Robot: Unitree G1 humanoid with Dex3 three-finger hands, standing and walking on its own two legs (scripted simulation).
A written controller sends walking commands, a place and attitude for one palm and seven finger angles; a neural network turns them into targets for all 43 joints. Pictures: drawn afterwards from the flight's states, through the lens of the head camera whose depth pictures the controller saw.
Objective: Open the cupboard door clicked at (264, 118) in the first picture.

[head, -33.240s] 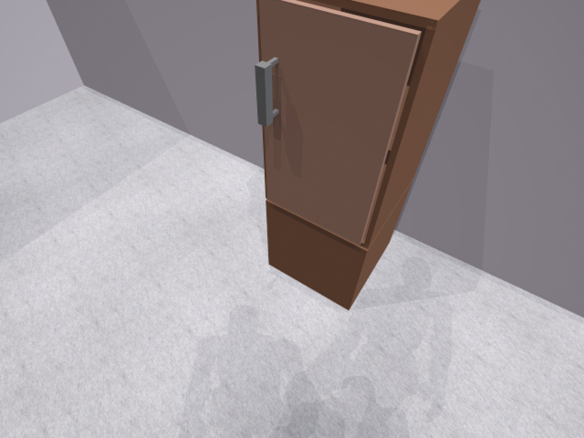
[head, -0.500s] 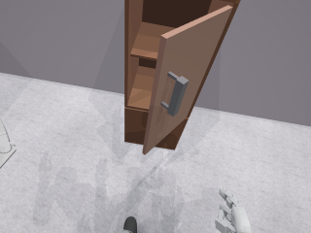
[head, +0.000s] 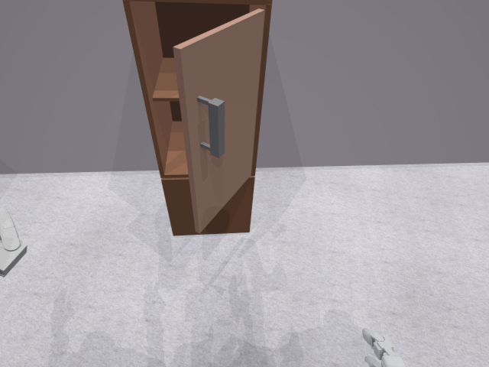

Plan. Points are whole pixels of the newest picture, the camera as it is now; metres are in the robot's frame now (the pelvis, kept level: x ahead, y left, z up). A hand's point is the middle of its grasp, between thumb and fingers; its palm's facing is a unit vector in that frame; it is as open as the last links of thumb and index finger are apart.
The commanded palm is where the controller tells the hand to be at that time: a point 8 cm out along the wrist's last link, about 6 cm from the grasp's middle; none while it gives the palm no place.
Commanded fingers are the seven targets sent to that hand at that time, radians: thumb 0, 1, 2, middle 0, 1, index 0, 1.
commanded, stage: stop stepping back and stand still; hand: left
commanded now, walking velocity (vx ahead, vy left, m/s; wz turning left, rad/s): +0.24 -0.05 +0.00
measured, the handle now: (209, 126) +0.63 +0.08 +0.07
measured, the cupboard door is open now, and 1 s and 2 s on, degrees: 54 54 54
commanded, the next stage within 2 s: let the arm hang, fingers relaxed in 0.68 s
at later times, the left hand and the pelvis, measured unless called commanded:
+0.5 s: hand out of the picture +0.15 +0.28 +0.17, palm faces +0.48 -0.78 -0.41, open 7.4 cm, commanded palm +0.09 +0.32 +0.19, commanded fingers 0.00 0.90 0.90 -0.20 -0.30 -0.20 -0.30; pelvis -0.03 +0.01 +0.01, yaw +3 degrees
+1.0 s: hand out of the picture +0.08 +0.25 -0.11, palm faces +0.08 -0.95 -0.31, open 7.4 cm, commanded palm none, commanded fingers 0.00 0.90 0.90 -0.20 -0.30 -0.20 -0.30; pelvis -0.04 +0.03 +0.00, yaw +6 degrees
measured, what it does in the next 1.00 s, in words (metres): steps on the spot: right foot, then left foot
